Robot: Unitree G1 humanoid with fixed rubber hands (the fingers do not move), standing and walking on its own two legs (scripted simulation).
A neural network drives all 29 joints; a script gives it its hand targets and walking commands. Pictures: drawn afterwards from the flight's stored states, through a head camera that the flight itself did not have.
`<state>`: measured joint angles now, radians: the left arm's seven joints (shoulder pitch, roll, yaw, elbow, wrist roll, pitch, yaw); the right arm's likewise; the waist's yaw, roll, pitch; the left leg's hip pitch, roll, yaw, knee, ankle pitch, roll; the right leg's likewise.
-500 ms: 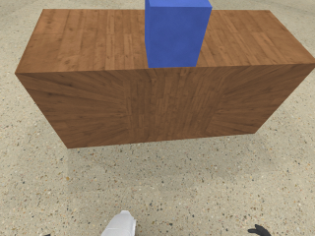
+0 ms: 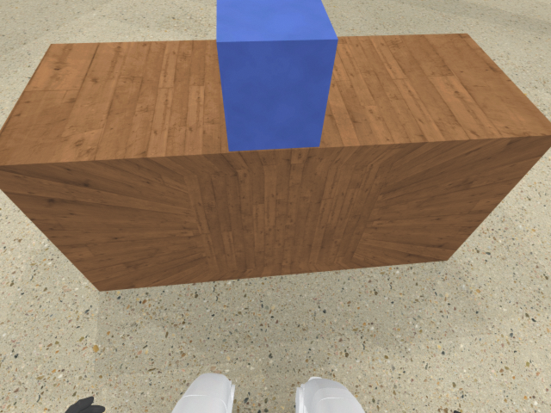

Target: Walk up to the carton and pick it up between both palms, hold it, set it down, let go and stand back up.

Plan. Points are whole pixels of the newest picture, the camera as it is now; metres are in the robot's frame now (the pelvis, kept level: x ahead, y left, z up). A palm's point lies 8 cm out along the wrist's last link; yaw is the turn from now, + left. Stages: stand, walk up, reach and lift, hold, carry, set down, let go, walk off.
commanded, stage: walk up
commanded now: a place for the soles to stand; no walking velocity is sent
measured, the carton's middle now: (271, 75) +0.75 +0.01 +0.06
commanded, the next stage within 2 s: none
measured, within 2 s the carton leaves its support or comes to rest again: neither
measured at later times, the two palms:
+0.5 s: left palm out of the picture +0.12 +0.30 -0.11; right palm (470, 380) +0.17 -0.29 -0.07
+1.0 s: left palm (107, 394) +0.15 +0.24 -0.08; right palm (501, 359) +0.20 -0.36 -0.09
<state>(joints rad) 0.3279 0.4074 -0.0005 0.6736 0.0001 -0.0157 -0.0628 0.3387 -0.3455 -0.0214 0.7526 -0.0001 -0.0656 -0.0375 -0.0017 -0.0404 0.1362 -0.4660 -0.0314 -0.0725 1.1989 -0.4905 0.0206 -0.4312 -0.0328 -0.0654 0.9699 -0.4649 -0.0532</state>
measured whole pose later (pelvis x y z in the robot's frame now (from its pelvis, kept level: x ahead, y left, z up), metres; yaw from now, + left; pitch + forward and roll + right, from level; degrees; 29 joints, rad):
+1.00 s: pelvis +0.13 -0.07 +0.01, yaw +4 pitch -2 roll +2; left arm 0.39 0.42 0.00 0.67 0.00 0.01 -0.02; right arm 0.33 -0.35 -0.02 0.76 0.00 -0.03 -0.06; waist 0.00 -0.02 0.14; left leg -0.54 -0.06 -0.08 1.13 -0.47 0.02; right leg -0.41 -0.01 -0.07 0.89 -0.44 -0.06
